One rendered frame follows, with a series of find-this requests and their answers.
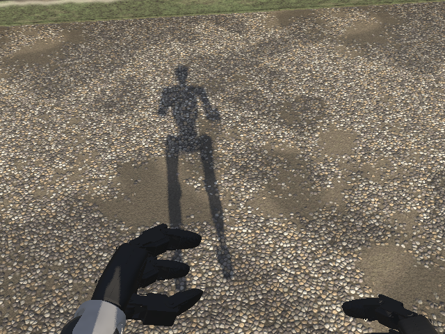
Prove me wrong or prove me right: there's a robot left hand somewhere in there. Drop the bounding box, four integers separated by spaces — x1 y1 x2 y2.
91 223 203 326

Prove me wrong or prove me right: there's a robot right hand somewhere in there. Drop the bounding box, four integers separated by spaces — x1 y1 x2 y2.
342 294 438 334

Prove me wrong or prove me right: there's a left robot forearm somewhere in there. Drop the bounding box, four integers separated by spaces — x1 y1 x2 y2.
60 300 126 334

